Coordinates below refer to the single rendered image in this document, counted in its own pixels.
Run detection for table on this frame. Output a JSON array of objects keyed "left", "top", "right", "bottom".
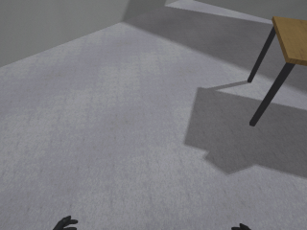
[{"left": 248, "top": 16, "right": 307, "bottom": 127}]

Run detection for left robot hand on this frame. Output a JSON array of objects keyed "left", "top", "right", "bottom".
[{"left": 53, "top": 216, "right": 78, "bottom": 230}]

